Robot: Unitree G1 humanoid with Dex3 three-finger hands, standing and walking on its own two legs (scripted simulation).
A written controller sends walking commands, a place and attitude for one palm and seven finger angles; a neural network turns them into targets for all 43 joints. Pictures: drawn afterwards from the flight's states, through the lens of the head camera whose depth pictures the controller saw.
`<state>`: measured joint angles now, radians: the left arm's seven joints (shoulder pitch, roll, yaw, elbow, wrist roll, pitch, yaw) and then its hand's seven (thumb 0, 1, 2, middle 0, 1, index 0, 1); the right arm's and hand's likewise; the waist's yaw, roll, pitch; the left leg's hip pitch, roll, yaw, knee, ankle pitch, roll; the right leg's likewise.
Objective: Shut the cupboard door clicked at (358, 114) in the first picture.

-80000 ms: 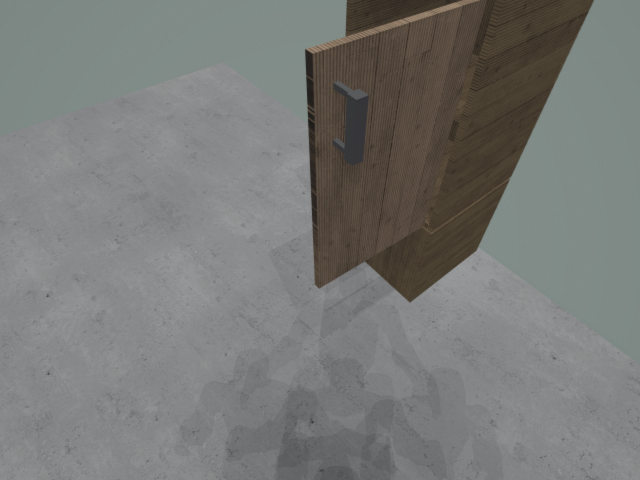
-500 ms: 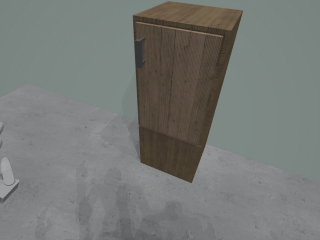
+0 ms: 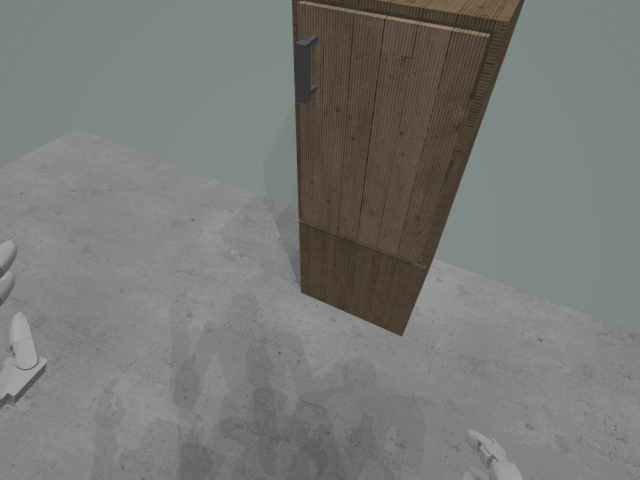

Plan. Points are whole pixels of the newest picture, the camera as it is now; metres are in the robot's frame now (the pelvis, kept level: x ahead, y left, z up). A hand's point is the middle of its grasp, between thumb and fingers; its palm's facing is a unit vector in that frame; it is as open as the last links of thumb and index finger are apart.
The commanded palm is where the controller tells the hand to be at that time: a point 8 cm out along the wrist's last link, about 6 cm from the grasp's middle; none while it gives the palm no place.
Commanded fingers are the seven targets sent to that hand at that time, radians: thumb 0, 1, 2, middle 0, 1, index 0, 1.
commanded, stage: let the arm hang, fingers relaxed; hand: left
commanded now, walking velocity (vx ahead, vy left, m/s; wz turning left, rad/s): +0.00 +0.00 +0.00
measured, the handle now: (308, 69) +0.86 +0.10 +0.13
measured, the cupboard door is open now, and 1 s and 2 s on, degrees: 0 0 0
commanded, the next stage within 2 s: look to check the result in 1.18 s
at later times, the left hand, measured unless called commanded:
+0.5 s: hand out of the picture -0.03 +0.17 -0.18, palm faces +0.06 -0.98 -0.17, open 7.1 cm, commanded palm none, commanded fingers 0.00 0.90 0.90 -0.20 -0.30 -0.20 -0.30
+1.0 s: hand out of the picture -0.07 +0.14 -0.18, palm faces +0.07 -0.99 -0.13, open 7.4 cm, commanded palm none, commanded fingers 0.00 0.90 0.90 -0.20 -0.30 -0.20 -0.30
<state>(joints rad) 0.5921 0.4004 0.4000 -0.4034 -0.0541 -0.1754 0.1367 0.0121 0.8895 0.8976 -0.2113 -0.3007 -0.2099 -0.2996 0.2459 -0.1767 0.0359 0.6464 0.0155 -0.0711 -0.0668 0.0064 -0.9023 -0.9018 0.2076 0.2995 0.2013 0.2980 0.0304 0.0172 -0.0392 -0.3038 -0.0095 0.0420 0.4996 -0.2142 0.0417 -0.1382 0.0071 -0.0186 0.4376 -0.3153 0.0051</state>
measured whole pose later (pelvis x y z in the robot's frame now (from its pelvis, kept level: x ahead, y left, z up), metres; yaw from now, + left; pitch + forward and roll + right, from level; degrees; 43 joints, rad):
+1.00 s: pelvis -0.03 +0.00 +0.00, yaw +1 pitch -3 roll +0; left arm 0.37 0.10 -0.01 1.17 0.01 -0.01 0.03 0.00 0.91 0.90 -0.20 -0.30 -0.20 -0.30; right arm 0.33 -0.12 0.01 1.14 -0.02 0.02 -0.04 0.00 -0.91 -0.90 0.20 0.30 0.20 0.30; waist -0.01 0.00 0.01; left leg -0.24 -0.03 0.02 0.42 -0.14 0.04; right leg -0.10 -0.01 -0.04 0.43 -0.29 0.00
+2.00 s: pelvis +0.00 -0.02 +0.00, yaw +2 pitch -2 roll +0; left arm 0.34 0.10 0.00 1.18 0.01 -0.01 0.03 0.00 0.91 0.90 -0.20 -0.30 -0.20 -0.30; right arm 0.29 -0.12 0.02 1.14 -0.02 0.01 -0.05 0.00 -0.91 -0.90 0.20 0.30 0.20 0.30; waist 0.00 0.00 0.04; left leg -0.21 -0.02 0.01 0.42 -0.18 0.02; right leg -0.05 0.00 -0.05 0.39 -0.31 -0.02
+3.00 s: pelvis +0.02 -0.02 +0.00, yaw +2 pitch -2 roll +0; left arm 0.35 0.11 0.01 1.17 0.01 -0.01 0.04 0.00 0.91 0.90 -0.20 -0.30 -0.20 -0.30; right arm 0.29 -0.13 0.02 1.15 -0.01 0.00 -0.05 0.00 -0.91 -0.90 0.20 0.30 0.20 0.30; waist 0.00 -0.01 0.05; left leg -0.18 -0.02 0.01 0.42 -0.20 0.01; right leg -0.01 0.01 -0.05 0.36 -0.32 -0.02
